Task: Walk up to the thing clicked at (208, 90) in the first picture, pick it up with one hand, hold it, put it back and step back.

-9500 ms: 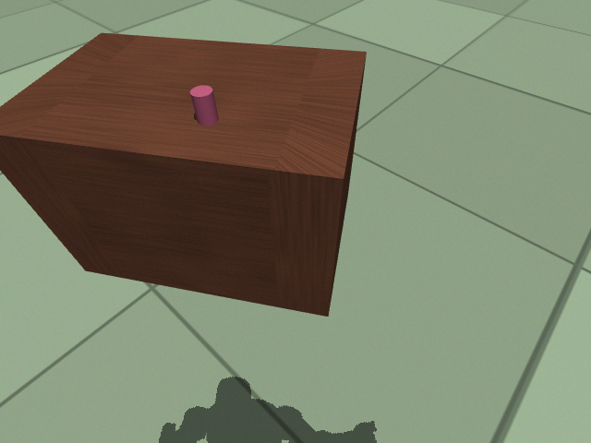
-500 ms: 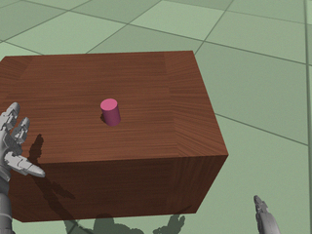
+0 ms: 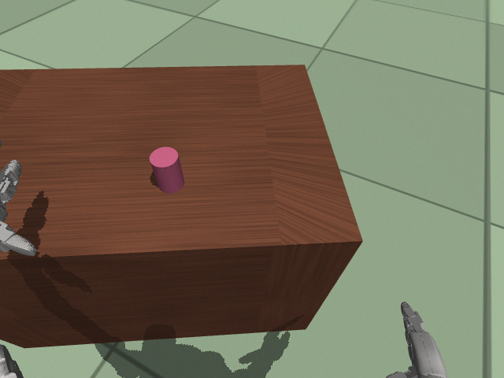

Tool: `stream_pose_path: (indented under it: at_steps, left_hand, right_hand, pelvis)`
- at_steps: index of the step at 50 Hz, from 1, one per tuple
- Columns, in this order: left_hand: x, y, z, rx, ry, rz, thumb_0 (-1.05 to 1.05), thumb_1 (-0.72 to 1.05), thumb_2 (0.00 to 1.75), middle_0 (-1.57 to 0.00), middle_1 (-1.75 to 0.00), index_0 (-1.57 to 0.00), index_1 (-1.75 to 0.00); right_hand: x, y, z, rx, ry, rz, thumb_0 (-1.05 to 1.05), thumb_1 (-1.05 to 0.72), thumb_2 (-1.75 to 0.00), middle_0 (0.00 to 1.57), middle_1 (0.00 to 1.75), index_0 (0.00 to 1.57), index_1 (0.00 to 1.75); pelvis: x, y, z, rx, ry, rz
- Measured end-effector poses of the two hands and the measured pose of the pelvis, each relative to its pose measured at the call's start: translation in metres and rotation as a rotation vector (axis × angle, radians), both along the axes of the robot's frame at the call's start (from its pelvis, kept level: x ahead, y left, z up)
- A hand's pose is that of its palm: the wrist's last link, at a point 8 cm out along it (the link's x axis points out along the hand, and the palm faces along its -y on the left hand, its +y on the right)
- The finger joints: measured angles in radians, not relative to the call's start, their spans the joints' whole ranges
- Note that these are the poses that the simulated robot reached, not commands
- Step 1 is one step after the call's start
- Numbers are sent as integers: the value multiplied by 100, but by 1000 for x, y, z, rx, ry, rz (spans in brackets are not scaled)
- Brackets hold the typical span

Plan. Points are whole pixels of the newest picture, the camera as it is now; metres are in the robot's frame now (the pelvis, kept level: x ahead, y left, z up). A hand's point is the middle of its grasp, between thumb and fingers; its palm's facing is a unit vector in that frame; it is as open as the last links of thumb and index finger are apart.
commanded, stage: go down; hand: left
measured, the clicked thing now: (167, 170) +0.53 +0.17 -0.03
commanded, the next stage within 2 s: approach in 1.74 s
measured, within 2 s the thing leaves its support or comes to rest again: neither
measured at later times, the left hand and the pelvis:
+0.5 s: hand (17, 184) +0.38 +0.35 +0.11, palm faces +0.10 -0.99 +0.01, open 17.6 cm; pelvis +0.01 +0.01 -0.01, yaw -1 degrees
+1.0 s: hand (18, 171) +0.41 +0.36 +0.11, palm faces +0.11 -0.99 +0.00, open 17.5 cm; pelvis +0.00 +0.01 -0.02, yaw -1 degrees
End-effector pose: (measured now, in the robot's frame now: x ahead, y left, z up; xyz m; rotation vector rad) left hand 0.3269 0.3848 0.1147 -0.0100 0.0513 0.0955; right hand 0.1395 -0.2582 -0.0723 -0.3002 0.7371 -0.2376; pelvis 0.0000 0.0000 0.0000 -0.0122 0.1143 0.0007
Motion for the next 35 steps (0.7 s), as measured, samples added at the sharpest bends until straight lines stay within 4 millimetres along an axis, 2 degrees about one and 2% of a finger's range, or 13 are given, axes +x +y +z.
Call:
stream_pose_path:
  at_steps: [9, 21, 35]
  left_hand:
    - [19, 5, -2, -4, -1, -7, -1, -57, 6, -4, -3, -4, -3]
    - [26, 12, -2, -2, 2, 1, -1, -55, 6, -5, -3, -4, -3]
    - [40, 17, -1, -1, 0, 5, -1, -56, 7, -5, -3, -4, -4]
  right_hand:
    - [-1, 0, 6, -19, -22, -17, -1, 52, -6, 5, 6, 6, 5]
    - [2, 10, 3, -4, -32, -8, -1, 52, -6, 5, 6, 6, 5]
    - [0, 10, 2, -15, -35, 9, -1, 52, -6, 5, 6, 6, 5]
  pelvis:
    - [2, 4, -3, -6, 32, -11]
    - [6, 9, -6, -13, 53, -11]
    - [4, 9, -12, -17, 84, -12]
